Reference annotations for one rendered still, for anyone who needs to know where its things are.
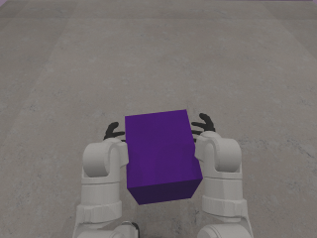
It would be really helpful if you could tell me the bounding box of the carton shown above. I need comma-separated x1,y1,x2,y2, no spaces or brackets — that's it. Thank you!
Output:
125,109,203,205

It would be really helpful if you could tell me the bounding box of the robot left hand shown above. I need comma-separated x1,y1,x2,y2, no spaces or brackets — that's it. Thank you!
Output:
103,122,126,143

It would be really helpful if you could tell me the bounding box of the robot right hand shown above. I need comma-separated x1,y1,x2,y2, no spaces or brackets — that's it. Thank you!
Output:
191,113,216,143

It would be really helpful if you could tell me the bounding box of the robot right upper arm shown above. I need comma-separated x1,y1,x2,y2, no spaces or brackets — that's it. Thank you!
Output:
197,223,252,238

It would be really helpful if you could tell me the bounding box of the left robot shin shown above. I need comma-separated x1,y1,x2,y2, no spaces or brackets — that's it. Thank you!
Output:
121,221,135,228

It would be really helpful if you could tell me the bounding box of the right robot forearm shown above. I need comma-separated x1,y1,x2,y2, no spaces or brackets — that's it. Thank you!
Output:
194,131,254,238

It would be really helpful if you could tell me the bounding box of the robot left thigh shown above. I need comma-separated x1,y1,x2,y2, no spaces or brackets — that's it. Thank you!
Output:
114,225,139,238

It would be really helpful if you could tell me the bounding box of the left robot forearm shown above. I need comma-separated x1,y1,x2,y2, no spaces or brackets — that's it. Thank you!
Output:
72,137,129,238

